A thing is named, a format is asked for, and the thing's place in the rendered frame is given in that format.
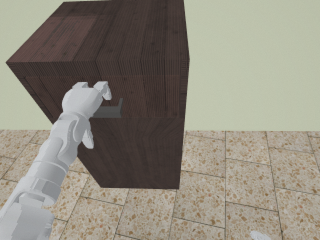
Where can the left robot forearm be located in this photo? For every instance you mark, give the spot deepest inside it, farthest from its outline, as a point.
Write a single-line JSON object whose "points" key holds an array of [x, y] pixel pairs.
{"points": [[41, 185]]}

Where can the drawer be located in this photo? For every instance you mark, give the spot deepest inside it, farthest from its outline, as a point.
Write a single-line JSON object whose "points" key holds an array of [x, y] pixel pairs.
{"points": [[143, 95]]}

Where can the right robot hand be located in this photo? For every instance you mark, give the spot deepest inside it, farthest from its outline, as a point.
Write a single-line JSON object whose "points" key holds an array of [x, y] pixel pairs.
{"points": [[259, 236]]}

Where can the left robot upper arm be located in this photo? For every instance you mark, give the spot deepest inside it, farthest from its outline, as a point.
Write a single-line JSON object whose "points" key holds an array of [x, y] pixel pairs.
{"points": [[25, 222]]}

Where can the cabinet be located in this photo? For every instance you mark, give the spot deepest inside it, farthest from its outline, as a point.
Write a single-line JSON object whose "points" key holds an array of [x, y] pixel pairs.
{"points": [[117, 38]]}

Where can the left robot hand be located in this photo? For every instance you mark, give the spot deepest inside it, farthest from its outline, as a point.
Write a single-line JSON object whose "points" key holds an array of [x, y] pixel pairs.
{"points": [[85, 101]]}

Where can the handle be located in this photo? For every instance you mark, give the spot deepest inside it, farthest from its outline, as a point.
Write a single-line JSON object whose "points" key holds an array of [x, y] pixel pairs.
{"points": [[109, 111]]}

